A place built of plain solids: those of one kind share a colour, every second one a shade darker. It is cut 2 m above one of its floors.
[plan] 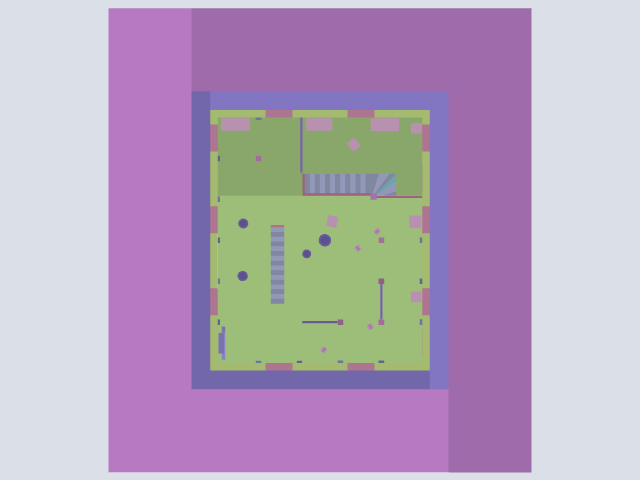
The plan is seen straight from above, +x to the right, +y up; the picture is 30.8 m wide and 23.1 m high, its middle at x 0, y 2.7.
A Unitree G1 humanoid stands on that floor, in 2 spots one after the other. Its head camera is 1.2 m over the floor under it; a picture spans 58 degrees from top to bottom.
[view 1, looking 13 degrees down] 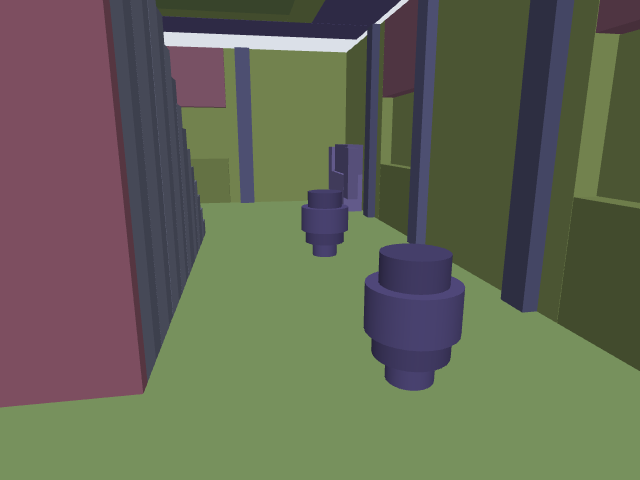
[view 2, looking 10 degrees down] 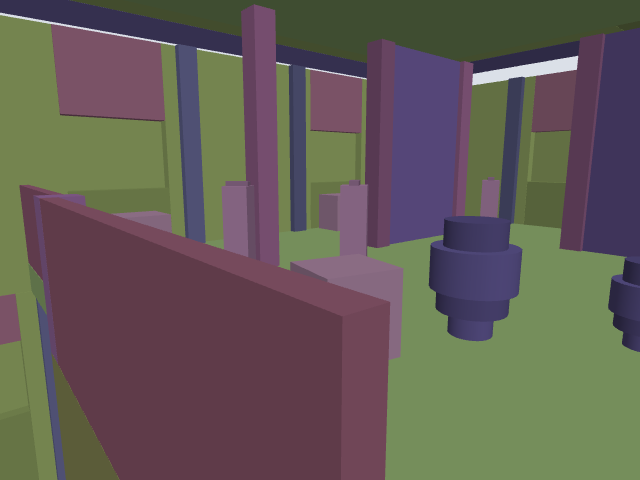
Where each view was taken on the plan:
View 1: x -2.89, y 5.41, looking -100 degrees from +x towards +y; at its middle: jar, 4.44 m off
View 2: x -1.34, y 5.41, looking -40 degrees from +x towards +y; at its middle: floor_storey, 6.91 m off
